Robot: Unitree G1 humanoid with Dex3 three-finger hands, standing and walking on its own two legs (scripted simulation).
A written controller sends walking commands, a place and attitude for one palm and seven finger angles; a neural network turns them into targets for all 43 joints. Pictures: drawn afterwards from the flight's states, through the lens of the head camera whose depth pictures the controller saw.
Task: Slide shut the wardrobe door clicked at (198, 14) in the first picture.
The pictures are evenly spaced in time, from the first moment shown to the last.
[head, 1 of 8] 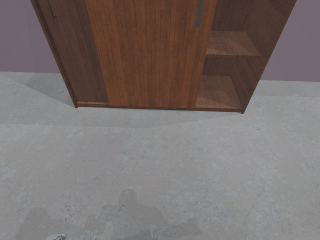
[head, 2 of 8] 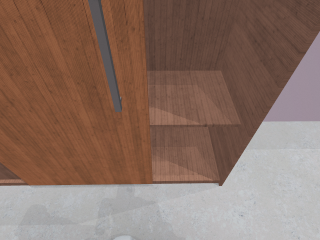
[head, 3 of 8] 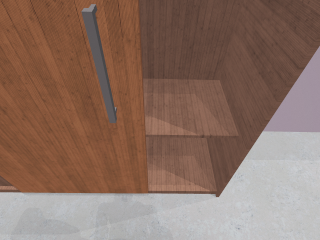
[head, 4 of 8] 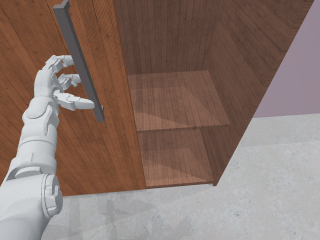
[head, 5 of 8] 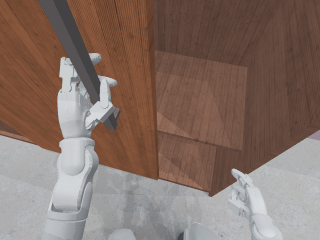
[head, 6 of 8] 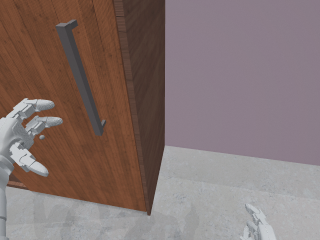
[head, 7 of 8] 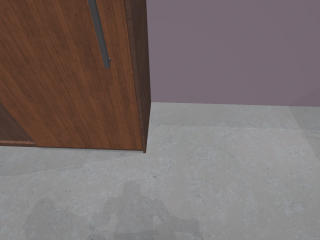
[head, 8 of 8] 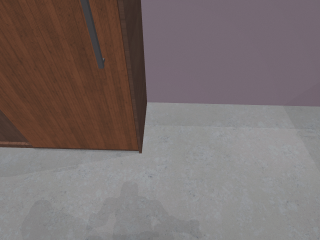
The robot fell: no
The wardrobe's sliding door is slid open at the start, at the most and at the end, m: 0.44 0.44 0.00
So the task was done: yes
